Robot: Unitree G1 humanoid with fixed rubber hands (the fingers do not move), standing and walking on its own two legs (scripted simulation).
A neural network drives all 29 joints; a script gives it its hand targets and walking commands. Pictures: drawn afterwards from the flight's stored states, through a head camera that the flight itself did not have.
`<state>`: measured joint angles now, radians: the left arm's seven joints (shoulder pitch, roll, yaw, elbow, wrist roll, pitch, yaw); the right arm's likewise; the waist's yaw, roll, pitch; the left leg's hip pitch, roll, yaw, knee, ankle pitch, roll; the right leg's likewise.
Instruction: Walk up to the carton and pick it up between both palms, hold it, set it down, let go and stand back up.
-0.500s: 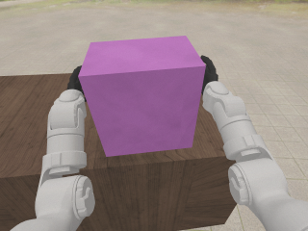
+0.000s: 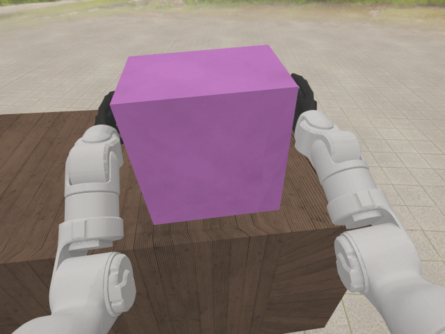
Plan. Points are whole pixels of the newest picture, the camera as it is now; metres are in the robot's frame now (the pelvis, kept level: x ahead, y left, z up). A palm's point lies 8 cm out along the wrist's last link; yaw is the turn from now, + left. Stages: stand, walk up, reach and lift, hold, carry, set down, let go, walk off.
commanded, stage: reach and lift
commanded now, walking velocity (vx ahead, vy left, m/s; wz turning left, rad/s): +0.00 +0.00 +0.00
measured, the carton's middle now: (208, 138) +0.39 +0.00 +0.21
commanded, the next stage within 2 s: hold in 0.16 s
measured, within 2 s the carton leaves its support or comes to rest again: neither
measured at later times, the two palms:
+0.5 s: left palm (97, 123) +0.36 +0.17 +0.26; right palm (304, 101) +0.36 -0.16 +0.29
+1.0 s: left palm (96, 120) +0.37 +0.18 +0.27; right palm (303, 97) +0.37 -0.16 +0.29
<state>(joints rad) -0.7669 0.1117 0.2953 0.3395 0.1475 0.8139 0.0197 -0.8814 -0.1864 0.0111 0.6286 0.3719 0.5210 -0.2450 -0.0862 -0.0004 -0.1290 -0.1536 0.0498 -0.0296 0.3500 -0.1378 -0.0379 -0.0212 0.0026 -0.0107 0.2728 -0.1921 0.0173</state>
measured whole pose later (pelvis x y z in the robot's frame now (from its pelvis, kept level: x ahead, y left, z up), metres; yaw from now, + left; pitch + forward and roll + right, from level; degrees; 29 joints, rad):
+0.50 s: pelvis -0.01 +0.00 +0.00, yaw +0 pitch -3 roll -1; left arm -0.85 0.15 0.30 0.41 0.13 0.88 0.01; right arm -1.00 -0.21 0.02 0.71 0.40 0.61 -0.26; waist -0.07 0.01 -0.18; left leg -0.18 0.05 -0.04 0.36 -0.13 -0.04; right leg -0.05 0.01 -0.02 0.28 -0.18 0.02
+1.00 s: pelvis -0.01 +0.00 +0.00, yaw +0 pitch -2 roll -1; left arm -0.89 0.16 0.30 0.46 0.11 0.88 0.02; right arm -1.04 -0.23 0.03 0.75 0.42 0.63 -0.27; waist -0.07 0.01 -0.19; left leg -0.20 0.06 -0.04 0.37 -0.13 -0.04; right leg -0.06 0.01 -0.02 0.27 -0.18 0.01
